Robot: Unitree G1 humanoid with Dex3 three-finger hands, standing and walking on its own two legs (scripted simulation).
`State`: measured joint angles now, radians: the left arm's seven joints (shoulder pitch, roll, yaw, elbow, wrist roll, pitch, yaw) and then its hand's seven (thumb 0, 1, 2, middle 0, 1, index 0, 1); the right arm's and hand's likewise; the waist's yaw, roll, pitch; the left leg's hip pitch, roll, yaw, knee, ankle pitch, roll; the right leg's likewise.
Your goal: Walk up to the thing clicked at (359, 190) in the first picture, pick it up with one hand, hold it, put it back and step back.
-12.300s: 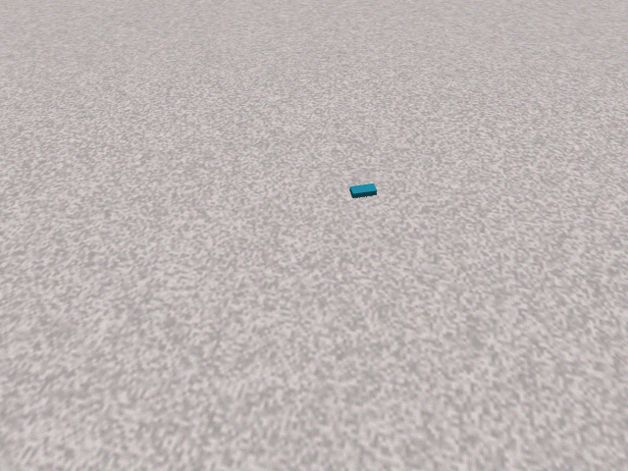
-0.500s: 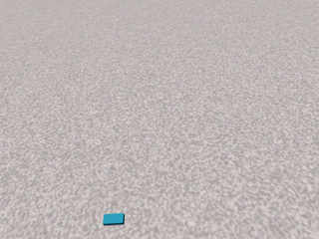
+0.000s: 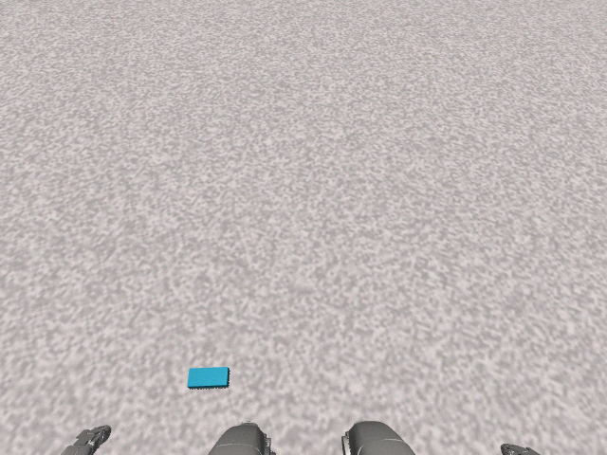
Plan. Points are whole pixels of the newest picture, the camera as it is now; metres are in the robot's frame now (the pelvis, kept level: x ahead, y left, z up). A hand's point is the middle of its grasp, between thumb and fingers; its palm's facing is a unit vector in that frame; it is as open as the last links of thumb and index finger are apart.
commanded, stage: stand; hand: left
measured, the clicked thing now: (208, 377) +0.36 +0.28 -0.74
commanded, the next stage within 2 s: none
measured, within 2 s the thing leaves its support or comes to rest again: neither
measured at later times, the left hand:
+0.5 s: hand out of the picture +0.08 +0.24 -0.12, palm faces -0.04 -0.93 -0.37, open 7.4 cm
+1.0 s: hand out of the picture +0.11 +0.24 -0.13, palm faces -0.04 -0.95 -0.31, open 7.4 cm
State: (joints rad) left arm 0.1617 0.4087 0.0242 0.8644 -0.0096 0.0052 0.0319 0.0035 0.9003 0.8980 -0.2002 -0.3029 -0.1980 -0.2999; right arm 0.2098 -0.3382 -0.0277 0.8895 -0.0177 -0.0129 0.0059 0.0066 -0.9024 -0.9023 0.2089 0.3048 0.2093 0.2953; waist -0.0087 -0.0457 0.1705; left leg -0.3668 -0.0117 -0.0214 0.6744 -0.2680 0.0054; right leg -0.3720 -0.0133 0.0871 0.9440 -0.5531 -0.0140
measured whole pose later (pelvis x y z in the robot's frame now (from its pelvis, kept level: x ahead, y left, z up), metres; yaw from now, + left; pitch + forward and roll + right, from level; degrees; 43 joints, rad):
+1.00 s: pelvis +0.02 +0.00 +0.03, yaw -1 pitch -3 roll +0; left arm 0.09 0.35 0.00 1.13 0.00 -0.01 -0.02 0.00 0.90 0.90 -0.20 -0.30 -0.20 -0.30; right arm 0.08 -0.34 0.00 1.14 -0.01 -0.02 0.01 0.01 -0.90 -0.90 0.21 0.30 0.21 0.30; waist -0.01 -0.01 0.06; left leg -0.18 0.02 -0.02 0.36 -0.14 -0.01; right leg -0.10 -0.01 0.02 0.35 -0.20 0.02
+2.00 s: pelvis +0.02 +0.00 +0.03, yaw +0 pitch -3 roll +0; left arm 0.13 0.35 0.00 1.13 0.01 -0.01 -0.01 0.00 0.90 0.90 -0.20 -0.30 -0.20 -0.30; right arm 0.10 -0.35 0.00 1.15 -0.01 -0.01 0.01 0.01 -0.90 -0.90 0.21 0.30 0.21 0.30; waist -0.01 0.00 0.05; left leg -0.16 0.01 -0.03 0.34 -0.13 -0.01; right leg -0.09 -0.02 0.01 0.33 -0.19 0.03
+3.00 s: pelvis +0.04 +0.00 +0.03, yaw +0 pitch -2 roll +0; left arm 0.12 0.35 0.00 1.12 0.01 -0.01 -0.01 0.00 0.90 0.90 -0.20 -0.30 -0.20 -0.30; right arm 0.09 -0.35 0.01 1.13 -0.01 -0.01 0.00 0.01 -0.90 -0.90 0.21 0.30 0.21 0.30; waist 0.00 0.00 0.05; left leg -0.15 0.00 -0.03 0.34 -0.16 -0.01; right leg -0.06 -0.03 0.00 0.31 -0.22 0.03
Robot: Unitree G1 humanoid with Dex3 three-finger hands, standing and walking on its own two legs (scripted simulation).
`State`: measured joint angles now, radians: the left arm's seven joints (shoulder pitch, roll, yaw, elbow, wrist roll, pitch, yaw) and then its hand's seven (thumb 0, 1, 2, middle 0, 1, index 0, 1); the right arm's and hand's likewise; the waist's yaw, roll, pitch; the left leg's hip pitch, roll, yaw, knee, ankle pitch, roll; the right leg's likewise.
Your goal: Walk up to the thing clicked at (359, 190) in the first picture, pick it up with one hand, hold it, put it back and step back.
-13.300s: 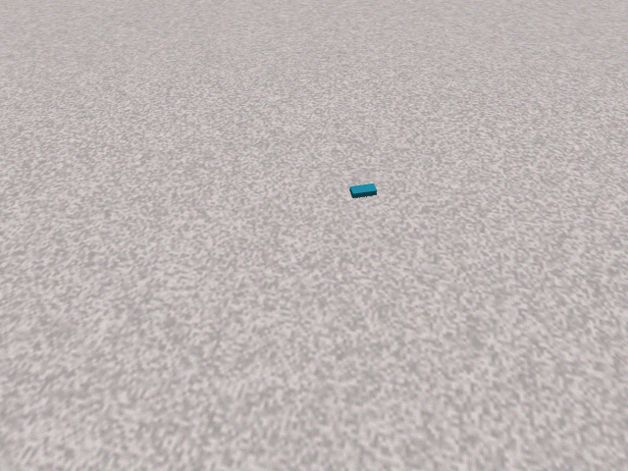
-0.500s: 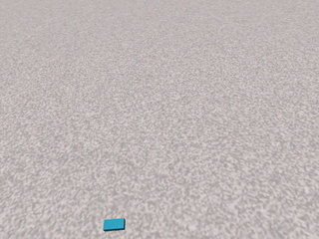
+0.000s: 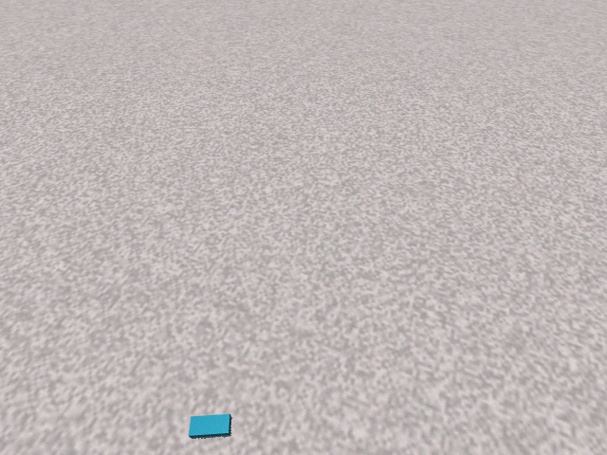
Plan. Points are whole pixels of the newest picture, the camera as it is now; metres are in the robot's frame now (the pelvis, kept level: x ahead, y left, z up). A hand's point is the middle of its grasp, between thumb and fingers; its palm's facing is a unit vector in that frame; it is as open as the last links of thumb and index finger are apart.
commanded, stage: stand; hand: left
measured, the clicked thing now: (210, 425) +0.34 +0.29 -0.77
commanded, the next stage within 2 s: none
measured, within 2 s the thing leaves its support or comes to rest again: neither
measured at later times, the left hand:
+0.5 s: hand out of the picture +0.07 +0.26 -0.16, palm faces -0.01 -0.94 -0.33, open 7.4 cm
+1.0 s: hand out of the picture +0.06 +0.25 -0.16, palm faces -0.01 -0.94 -0.33, open 7.4 cm
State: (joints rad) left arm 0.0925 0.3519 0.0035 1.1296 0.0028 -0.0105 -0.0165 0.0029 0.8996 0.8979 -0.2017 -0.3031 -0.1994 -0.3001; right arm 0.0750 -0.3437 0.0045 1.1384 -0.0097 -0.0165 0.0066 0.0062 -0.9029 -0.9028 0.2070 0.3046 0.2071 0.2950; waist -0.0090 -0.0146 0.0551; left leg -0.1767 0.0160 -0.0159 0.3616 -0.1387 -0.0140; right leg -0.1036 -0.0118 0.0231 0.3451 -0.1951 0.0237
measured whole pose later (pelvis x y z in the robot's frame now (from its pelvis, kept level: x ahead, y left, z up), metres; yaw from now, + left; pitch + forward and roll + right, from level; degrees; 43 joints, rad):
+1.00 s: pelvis +0.00 +0.00 +0.00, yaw +1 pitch -3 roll +0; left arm 0.13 0.35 0.00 1.13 0.01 -0.01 -0.01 0.00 0.90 0.90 -0.20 -0.30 -0.20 -0.30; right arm 0.10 -0.35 0.00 1.15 -0.01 -0.01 0.01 0.01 -0.90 -0.90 0.21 0.30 0.21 0.30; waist -0.01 0.00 0.05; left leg -0.16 0.01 -0.03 0.34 -0.13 -0.01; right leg -0.09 -0.02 0.01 0.33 -0.19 0.03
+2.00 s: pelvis +0.03 +0.00 +0.00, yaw +1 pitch -2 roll +0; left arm 0.12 0.35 0.00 1.12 0.01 -0.01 -0.01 0.00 0.90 0.90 -0.20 -0.30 -0.20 -0.30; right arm 0.09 -0.35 0.01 1.13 -0.01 -0.01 0.00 0.01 -0.90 -0.90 0.21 0.30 0.21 0.30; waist 0.00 0.00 0.05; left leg -0.15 0.00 -0.03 0.34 -0.16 -0.01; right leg -0.06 -0.03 0.00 0.31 -0.22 0.03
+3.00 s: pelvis +0.03 +0.00 +0.00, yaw +1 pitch -2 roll +0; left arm 0.14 0.35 0.00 1.11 0.01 0.00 -0.01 0.00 0.90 0.90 -0.20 -0.30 -0.20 -0.30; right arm 0.11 -0.35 0.01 1.12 -0.01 -0.01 0.00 0.01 -0.90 -0.90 0.21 0.30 0.21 0.30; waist 0.00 0.00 0.05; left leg -0.15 0.00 -0.03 0.34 -0.16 -0.01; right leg -0.06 -0.02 0.00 0.31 -0.22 0.02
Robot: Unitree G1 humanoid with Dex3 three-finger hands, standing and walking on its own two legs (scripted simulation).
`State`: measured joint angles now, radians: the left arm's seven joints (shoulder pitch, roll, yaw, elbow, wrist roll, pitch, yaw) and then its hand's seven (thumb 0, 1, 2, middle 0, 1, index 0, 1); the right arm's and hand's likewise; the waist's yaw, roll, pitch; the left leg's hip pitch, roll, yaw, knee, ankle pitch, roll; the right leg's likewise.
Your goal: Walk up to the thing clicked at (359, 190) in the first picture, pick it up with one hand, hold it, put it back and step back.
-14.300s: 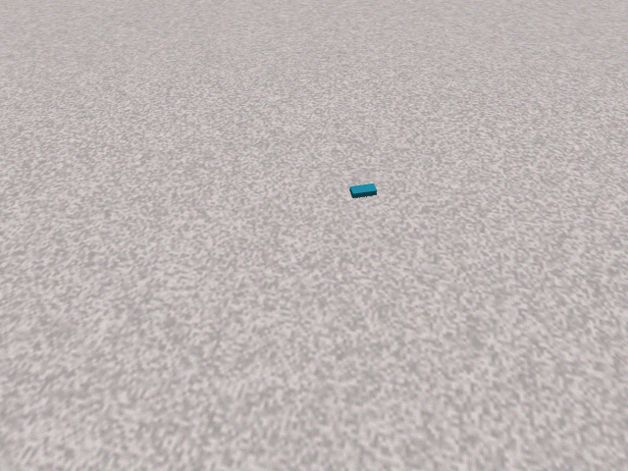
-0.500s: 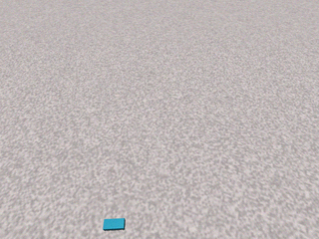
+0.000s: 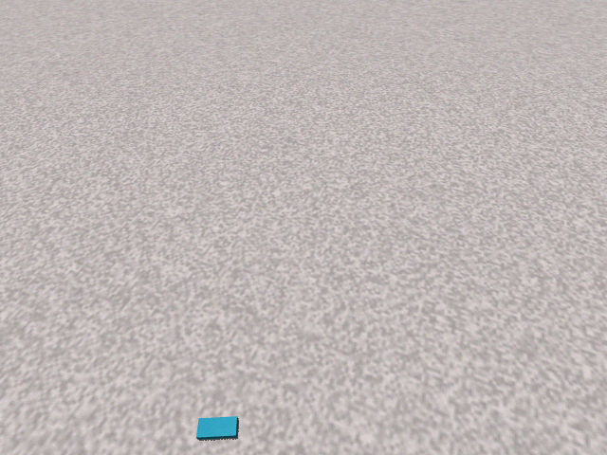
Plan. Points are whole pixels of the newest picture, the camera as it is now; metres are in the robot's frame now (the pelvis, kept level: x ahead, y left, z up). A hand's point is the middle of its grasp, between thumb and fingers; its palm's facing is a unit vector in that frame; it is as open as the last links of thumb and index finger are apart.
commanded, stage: stand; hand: left
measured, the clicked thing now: (217, 427) +0.34 +0.28 -0.77
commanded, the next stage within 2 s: none
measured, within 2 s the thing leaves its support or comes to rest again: neither
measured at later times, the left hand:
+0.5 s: hand out of the picture +0.07 +0.25 -0.16, palm faces -0.03 -0.94 -0.33, open 7.4 cm
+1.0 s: hand out of the picture +0.09 +0.25 -0.16, palm faces -0.02 -0.94 -0.34, open 7.4 cm
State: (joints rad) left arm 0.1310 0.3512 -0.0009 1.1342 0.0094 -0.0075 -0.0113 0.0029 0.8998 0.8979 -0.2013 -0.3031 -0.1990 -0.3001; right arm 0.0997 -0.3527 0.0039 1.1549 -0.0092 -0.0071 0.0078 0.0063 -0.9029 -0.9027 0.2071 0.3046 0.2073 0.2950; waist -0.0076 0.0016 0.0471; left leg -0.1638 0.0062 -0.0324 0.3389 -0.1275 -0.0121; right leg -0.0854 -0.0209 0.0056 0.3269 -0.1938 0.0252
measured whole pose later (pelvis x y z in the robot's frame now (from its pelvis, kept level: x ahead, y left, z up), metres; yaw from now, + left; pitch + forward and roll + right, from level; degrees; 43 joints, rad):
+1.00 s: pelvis +0.02 +0.00 +0.00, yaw +0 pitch -2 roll +0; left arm 0.12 0.35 0.00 1.12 0.01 -0.01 -0.01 0.00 0.90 0.90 -0.20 -0.30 -0.20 -0.30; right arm 0.09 -0.35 0.01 1.13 -0.01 -0.01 0.00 0.01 -0.90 -0.90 0.21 0.30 0.21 0.30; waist 0.00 0.00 0.05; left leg -0.15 0.00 -0.03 0.34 -0.16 -0.01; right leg -0.06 -0.03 0.00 0.31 -0.22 0.03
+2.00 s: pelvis +0.02 +0.00 +0.00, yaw +0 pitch -2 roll +0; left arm 0.14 0.35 0.00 1.11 0.01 0.00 -0.01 0.00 0.90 0.90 -0.20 -0.30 -0.20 -0.30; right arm 0.11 -0.35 0.01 1.12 -0.01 -0.01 0.00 0.01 -0.90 -0.90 0.21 0.30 0.21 0.30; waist 0.00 0.00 0.05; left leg -0.15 0.00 -0.03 0.34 -0.16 -0.01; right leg -0.06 -0.02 0.00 0.31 -0.22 0.02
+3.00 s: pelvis +0.03 +0.00 +0.00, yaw -1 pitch -2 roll +0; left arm 0.13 0.35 0.00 1.11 0.01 0.00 -0.01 0.00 0.90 0.90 -0.20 -0.30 -0.20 -0.30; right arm 0.11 -0.35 0.01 1.11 -0.01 -0.01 0.00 0.01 -0.90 -0.90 0.21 0.30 0.21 0.30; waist 0.00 0.00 0.06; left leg -0.13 0.01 -0.02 0.33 -0.17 -0.01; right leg -0.05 -0.02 0.01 0.31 -0.23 0.02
